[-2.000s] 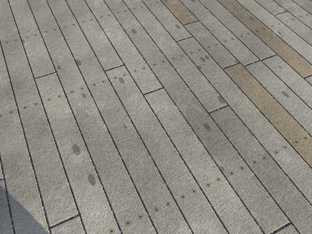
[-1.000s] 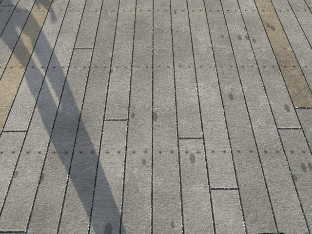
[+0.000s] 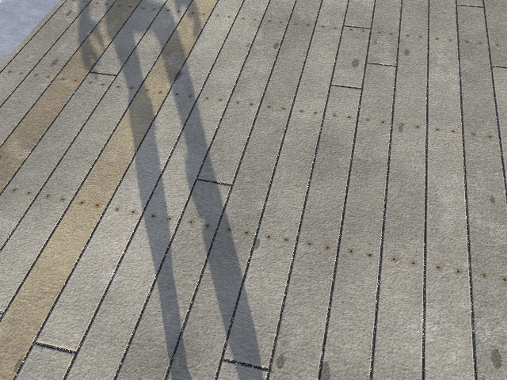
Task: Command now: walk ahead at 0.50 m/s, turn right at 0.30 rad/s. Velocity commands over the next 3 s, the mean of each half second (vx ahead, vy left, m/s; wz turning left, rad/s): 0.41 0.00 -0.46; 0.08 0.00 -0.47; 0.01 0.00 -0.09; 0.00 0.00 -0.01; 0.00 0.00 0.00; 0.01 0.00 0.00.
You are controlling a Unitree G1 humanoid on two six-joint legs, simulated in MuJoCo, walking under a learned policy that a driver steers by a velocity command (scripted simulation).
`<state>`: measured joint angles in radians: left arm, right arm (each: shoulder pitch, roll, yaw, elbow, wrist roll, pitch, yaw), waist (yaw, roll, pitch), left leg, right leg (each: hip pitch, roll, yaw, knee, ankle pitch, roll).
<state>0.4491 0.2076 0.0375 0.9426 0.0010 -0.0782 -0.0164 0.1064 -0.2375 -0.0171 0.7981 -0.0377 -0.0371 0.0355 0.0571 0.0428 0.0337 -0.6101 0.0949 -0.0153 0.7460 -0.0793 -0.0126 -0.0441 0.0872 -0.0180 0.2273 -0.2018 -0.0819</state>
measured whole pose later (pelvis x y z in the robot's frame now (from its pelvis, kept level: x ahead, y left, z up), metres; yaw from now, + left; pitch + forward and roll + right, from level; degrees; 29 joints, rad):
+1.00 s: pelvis +0.29 -0.01 -0.01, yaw -30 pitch +1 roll +1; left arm 0.22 0.25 0.06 0.75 0.03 0.03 -0.01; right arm 0.22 -0.25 -0.04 0.79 -0.02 0.06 -0.02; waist 0.02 0.01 0.03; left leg -0.43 0.03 -0.03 0.84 -0.40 -0.02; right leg -0.33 0.11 0.05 0.41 -0.09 -0.10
